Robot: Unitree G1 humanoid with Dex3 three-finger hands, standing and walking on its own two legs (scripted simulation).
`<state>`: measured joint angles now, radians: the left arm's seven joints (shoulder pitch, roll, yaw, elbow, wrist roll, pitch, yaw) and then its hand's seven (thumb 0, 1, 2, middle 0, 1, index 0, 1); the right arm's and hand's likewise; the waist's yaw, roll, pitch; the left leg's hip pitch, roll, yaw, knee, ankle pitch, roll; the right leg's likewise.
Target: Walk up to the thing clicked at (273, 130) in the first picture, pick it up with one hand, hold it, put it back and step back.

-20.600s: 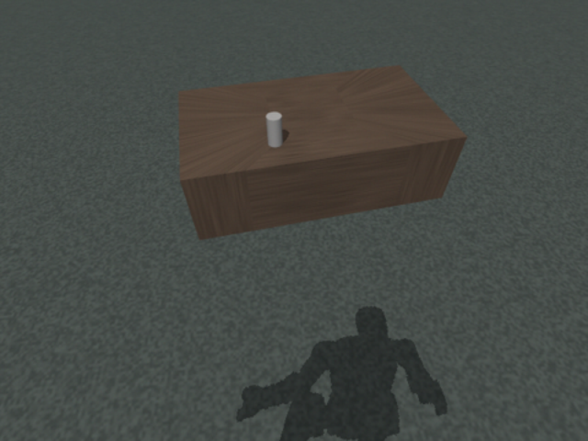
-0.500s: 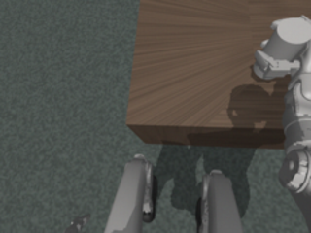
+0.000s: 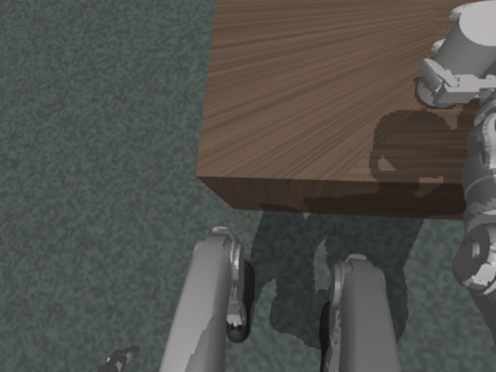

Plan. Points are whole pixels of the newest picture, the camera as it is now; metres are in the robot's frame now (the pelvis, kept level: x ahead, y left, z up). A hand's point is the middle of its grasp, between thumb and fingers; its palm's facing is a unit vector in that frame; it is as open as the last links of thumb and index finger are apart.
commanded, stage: lower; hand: right
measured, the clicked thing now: (460, 61) +0.56 -0.19 +0.00
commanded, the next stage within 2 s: loosen in 0.94 s
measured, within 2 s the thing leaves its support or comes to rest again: rests again in 0.76 s
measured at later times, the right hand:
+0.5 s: hand (443, 74) +0.56 -0.18 -0.02, palm faces +0.12 +0.99 -0.02, open 8.6 cm
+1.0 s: hand (432, 78) +0.57 -0.18 -0.05, palm faces +0.12 +0.99 -0.02, open 8.6 cm
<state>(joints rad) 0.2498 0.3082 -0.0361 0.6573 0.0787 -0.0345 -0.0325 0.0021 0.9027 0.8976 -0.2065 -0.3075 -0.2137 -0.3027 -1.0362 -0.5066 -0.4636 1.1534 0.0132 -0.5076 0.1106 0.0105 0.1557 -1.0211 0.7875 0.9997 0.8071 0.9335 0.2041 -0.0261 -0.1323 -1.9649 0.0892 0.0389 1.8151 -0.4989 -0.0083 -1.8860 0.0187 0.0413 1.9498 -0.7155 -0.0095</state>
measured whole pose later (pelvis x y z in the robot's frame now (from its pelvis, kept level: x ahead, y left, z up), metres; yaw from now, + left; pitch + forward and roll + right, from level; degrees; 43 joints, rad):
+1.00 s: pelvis -0.01 -0.01 -0.06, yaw +0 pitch +37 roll +5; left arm 0.26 0.31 -0.07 0.63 0.09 0.01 -0.06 0.00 0.89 0.90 -0.21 -0.30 -0.21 -0.30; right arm -1.13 -0.53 -0.43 1.19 -0.03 -0.48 0.05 0.01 0.17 -1.04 0.79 1.00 0.81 0.93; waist 0.24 -0.03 -0.10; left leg -2.12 0.11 0.03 1.97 -0.49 -0.02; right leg -2.06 0.04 0.04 2.13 -0.72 -0.02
